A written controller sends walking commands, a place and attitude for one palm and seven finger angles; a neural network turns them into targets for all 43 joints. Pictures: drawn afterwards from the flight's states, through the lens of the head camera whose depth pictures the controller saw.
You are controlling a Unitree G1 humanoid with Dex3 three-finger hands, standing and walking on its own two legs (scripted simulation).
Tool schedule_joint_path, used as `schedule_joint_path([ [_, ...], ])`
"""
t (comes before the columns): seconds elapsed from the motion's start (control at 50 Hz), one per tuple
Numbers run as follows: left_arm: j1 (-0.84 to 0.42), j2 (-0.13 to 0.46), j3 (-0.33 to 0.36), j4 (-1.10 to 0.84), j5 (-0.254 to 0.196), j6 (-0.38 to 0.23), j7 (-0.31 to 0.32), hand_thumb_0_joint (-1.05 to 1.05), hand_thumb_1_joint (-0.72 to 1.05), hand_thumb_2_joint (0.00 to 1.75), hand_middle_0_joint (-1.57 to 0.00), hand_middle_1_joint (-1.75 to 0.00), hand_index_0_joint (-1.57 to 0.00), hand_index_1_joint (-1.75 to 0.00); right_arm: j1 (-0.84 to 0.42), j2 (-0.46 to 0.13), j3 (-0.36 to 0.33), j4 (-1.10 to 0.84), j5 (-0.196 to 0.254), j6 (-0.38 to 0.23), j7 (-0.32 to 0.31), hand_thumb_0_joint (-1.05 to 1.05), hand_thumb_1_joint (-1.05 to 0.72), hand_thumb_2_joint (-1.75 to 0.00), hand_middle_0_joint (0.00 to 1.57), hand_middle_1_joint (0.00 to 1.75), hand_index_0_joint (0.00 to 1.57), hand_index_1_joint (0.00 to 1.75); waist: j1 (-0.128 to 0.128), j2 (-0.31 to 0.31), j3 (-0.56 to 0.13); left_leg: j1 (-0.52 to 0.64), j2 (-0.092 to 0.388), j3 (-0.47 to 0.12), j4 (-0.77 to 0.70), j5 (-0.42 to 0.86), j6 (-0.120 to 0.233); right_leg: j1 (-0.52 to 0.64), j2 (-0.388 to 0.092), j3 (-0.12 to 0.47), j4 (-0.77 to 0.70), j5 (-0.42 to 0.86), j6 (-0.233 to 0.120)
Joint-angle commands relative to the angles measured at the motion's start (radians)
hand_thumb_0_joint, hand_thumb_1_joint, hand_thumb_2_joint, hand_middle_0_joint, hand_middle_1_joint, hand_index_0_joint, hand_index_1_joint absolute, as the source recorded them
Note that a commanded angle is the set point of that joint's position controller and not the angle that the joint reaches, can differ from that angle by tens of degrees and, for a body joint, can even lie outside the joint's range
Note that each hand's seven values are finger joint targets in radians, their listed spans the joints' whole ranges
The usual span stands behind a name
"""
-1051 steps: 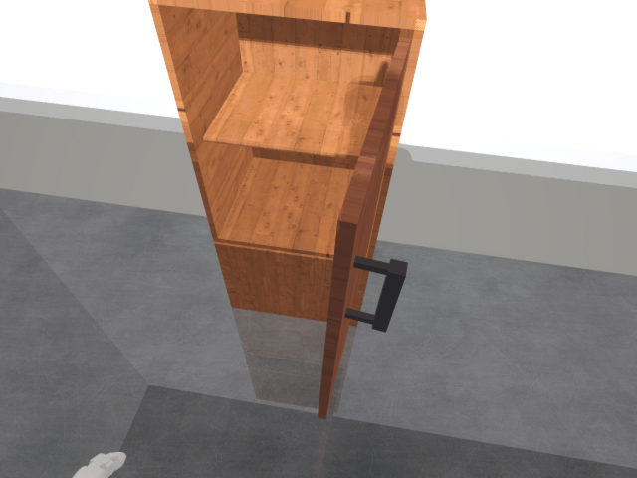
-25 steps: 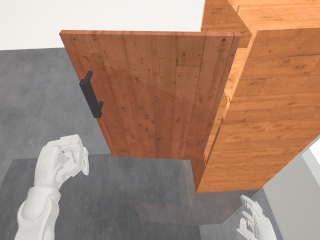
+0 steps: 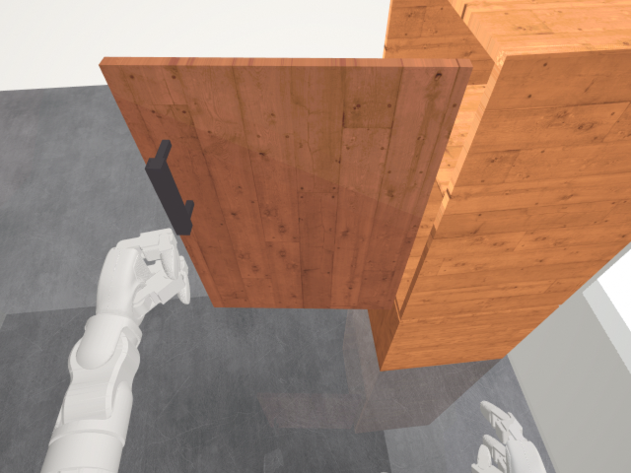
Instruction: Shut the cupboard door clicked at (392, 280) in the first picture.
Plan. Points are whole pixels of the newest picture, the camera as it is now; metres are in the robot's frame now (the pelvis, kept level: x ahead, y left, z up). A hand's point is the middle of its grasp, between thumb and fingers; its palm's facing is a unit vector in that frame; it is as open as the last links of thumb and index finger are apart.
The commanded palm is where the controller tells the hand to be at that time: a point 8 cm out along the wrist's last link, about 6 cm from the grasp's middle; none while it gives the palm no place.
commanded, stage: bring the fist close to the handle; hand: left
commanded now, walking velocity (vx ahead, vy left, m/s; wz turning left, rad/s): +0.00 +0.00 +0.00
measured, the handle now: (174, 189) +0.47 +0.23 +0.08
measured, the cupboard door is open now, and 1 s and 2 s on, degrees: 83 83 69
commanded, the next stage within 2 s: push the door shut along its arc in 0.64 s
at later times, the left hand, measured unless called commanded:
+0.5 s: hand (186, 247) +0.36 +0.18 +0.09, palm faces +0.06 -1.00 -0.04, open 3.1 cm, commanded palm +0.33 +0.24 +0.08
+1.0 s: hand (195, 231) +0.39 +0.18 +0.08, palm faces -0.01 -1.00 -0.03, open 3.1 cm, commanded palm +0.37 +0.24 +0.08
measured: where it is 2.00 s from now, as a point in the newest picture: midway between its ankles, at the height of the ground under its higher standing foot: outside the picture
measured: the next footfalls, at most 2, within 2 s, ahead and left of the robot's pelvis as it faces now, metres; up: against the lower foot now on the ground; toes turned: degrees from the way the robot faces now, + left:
none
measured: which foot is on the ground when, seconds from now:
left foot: down 0.00-1.00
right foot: down 0.00-1.00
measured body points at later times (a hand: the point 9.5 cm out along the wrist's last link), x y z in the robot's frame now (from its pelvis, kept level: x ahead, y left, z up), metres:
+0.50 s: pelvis +0.00 +0.00 +0.00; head +0.04 -0.01 +0.45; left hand +0.35 +0.24 +0.09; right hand +0.11 -0.25 -0.10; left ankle -0.01 +0.11 -0.71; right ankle +0.01 -0.10 -0.71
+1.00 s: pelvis -0.01 +0.00 +0.00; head +0.05 -0.01 +0.45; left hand +0.38 +0.23 +0.09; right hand +0.11 -0.26 -0.11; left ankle -0.01 +0.11 -0.71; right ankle +0.01 -0.10 -0.71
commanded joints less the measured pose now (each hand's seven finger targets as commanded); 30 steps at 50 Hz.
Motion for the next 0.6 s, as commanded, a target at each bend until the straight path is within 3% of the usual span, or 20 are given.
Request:
schedule_joint_path([
  [0.0, -0.325, 0.207, 0.102, -0.222, -0.004, -0.122, 0.035, 0.00, 0.90, 0.90, -1.30, -1.50, -1.30, -1.50, -0.022, -0.120, -0.046, -0.125, -0.010, -0.048, 0.000, 0.00, -0.90, -0.90, 0.20, 0.30, 0.20, 0.30, 0.010, 0.049, -0.347, 0.113, -0.012, -0.030, -0.108, 0.345, -0.002, 0.190, 0.011, 0.046, -0.068, 0.323, 0.003],
  [0.02, -0.334, 0.186, 0.075, -0.207, 0.002, -0.126, 0.034, 0.00, 0.90, 0.90, -1.30, -1.50, -1.30, -1.50, -0.019, -0.120, -0.044, -0.122, -0.009, -0.047, 0.003, 0.00, -0.90, -0.90, 0.20, 0.30, 0.20, 0.30, 0.002, 0.067, -0.340, 0.119, -0.010, -0.030, -0.106, 0.360, -0.006, 0.176, 0.012, 0.041, -0.064, 0.333, 0.001],
  [0.1, -0.310, 0.142, 0.037, -0.083, 0.006, -0.102, 0.018, 0.00, 0.90, 0.90, -1.30, -1.50, -1.30, -1.50, 0.007, -0.130, -0.053, -0.112, -0.003, -0.031, 0.014, 0.00, -0.90, -0.90, 0.20, 0.30, 0.20, 0.30, -0.006, 0.019, -0.297, 0.105, -0.003, -0.033, -0.111, 0.387, -0.009, 0.157, 0.016, 0.032, -0.073, 0.351, 0.002],
  [0.16, -0.309, 0.162, 0.057, -0.017, 0.002, -0.074, 0.012, 0.00, 0.90, 0.90, -1.30, -1.50, -1.30, -1.50, 0.017, -0.143, -0.056, -0.116, 0.001, -0.010, 0.016, 0.00, -0.90, -0.90, 0.20, 0.30, 0.20, 0.30, -0.005, -0.042, -0.270, 0.079, -0.002, -0.033, -0.119, 0.374, -0.006, 0.169, 0.016, 0.030, -0.085, 0.351, 0.004],
  [0.18, -0.362, 0.151, 0.044, -0.020, 0.001, -0.073, 0.013, 0.00, 0.90, 0.90, -1.30, -1.50, -1.30, -1.50, 0.015, -0.141, -0.055, -0.118, 0.003, -0.005, 0.016, 0.00, -0.90, -0.90, 0.20, 0.30, 0.20, 0.30, -0.017, -0.053, -0.253, 0.074, -0.003, -0.030, -0.122, 0.354, -0.005, 0.155, 0.015, 0.031, -0.092, 0.344, 0.007],
  [0.24, -0.468, 0.186, 0.079, -0.028, 0.004, -0.095, 0.035, 0.00, 0.90, 0.90, -1.30, -1.50, -1.30, -1.50, 0.010, -0.137, -0.054, -0.116, -0.001, 0.005, 0.014, 0.00, -0.90, -0.90, 0.20, 0.30, 0.20, 0.30, -0.015, -0.033, -0.269, 0.071, -0.009, -0.028, -0.128, 0.295, -0.004, 0.155, 0.015, 0.042, -0.099, 0.295, 0.006],
  [0.26, -0.460, 0.231, 0.113, -0.032, 0.009, -0.108, 0.044, 0.00, 0.90, 0.90, -1.30, -1.50, -1.30, -1.50, 0.010, -0.141, -0.055, -0.118, -0.003, 0.008, 0.012, 0.00, -0.90, -0.90, 0.20, 0.30, 0.20, 0.30, -0.008, -0.049, -0.273, 0.067, -0.006, -0.029, -0.128, 0.294, 0.000, 0.172, 0.015, 0.045, -0.099, 0.290, 0.005],
  [0.28, -0.479, 0.206, 0.090, -0.054, 0.013, -0.126, 0.045, 0.00, 0.90, 0.90, -1.30, -1.50, -1.30, -1.50, 0.004, -0.134, -0.053, -0.121, -0.003, 0.008, 0.014, 0.00, -0.90, -0.90, 0.20, 0.30, 0.20, 0.30, -0.009, -0.012, -0.299, 0.086, -0.008, -0.024, -0.129, 0.303, 0.000, 0.174, 0.014, 0.049, -0.096, 0.299, 0.004],
  [0.3, -0.479, 0.221, 0.105, -0.077, 0.017, -0.146, 0.051, 0.00, 0.90, 0.90, -1.30, -1.50, -1.30, -1.50, 0.007, -0.131, -0.055, -0.122, -0.006, 0.006, 0.015, 0.00, -0.90, -0.90, 0.20, 0.30, 0.20, 0.30, 0.000, 0.009, -0.335, 0.101, -0.008, -0.024, -0.126, 0.330, -0.002, 0.188, 0.015, 0.049, -0.085, 0.319, 0.001],
  [0.34, -0.481, 0.195, 0.077, -0.088, 0.023, -0.173, 0.053, 0.00, 0.90, 0.90, -1.30, -1.50, -1.30, -1.50, 0.009, -0.125, -0.055, -0.114, -0.008, 0.005, 0.019, 0.00, -0.90, -0.90, 0.20, 0.30, 0.20, 0.30, -0.006, 0.050, -0.355, 0.127, -0.006, -0.022, -0.116, 0.364, -0.004, 0.179, 0.018, 0.050, -0.078, 0.345, -0.001],
  [0.36, -0.468, 0.206, 0.080, -0.083, 0.025, -0.179, 0.052, 0.00, 0.90, 0.90, -1.30, -1.50, -1.30, -1.50, 0.017, -0.128, -0.057, -0.114, -0.010, 0.006, 0.020, 0.00, -0.90, -0.90, 0.20, 0.30, 0.20, 0.30, -0.006, 0.035, -0.366, 0.126, -0.003, -0.022, -0.113, 0.363, -0.002, 0.188, 0.018, 0.050, -0.078, 0.341, 0.001],
  [0.44, -0.405, 0.211, 0.099, 0.017, 0.014, -0.159, 0.034, 0.00, 0.90, 0.90, -1.30, -1.50, -1.30, -1.50, 0.013, -0.136, -0.057, -0.109, -0.003, 0.018, 0.021, 0.00, -0.90, -0.90, 0.20, 0.30, 0.20, 0.30, -0.005, -0.014, -0.291, 0.058, -0.011, -0.013, -0.131, 0.292, 0.000, 0.191, 0.017, 0.055, -0.102, 0.309, 0.004],
  [0.46, -0.406, 0.219, 0.101, 0.051, 0.012, -0.146, 0.027, 0.00, 0.90, 0.90, -1.30, -1.50, -1.30, -1.50, 0.016, -0.141, -0.057, -0.108, -0.002, 0.021, 0.018, 0.00, -0.90, -0.90, 0.20, 0.30, 0.20, 0.30, -0.015, -0.041, -0.267, 0.050, -0.009, -0.013, -0.133, 0.275, 0.005, 0.187, 0.015, 0.056, -0.112, 0.299, 0.007],
  [0.5, -0.416, 0.219, 0.105, 0.066, 0.003, -0.129, 0.015, 0.00, 0.90, 0.90, -1.30, -1.50, -1.30, -1.50, 0.007, -0.141, -0.055, -0.112, 0.004, 0.028, 0.016, 0.00, -0.90, -0.90, 0.20, 0.30, 0.20, 0.30, -0.012, -0.027, -0.236, 0.035, -0.014, -0.007, -0.143, 0.242, 0.004, 0.178, 0.012, 0.062, -0.128, 0.270, 0.009],
  [0.56, -0.494, 0.251, 0.120, 0.044, -0.005, -0.134, 0.006, 0.00, 0.90, 0.90, -1.30, -1.50, -1.30, -1.50, 0.009, -0.144, -0.055, -0.114, 0.003, 0.031, 0.008, 0.00, -0.90, -0.90, 0.20, 0.30, 0.20, 0.30, -0.022, -0.035, -0.259, 0.038, -0.014, -0.007, -0.137, 0.227, 0.008, 0.192, 0.010, 0.073, -0.136, 0.252, 0.012],
  [0.58, -0.511, 0.257, 0.125, 0.037, -0.006, -0.143, 0.004, 0.00, 0.90, 0.90, -1.30, -1.50, -1.30, -1.50, 0.005, -0.141, -0.054, -0.113, 0.004, 0.030, 0.007, 0.00, -0.90, -0.90, 0.20, 0.30, 0.20, 0.30, -0.021, -0.011, -0.265, 0.046, -0.014, -0.007, -0.138, 0.227, 0.008, 0.188, 0.011, 0.076, -0.135, 0.249, 0.009],
])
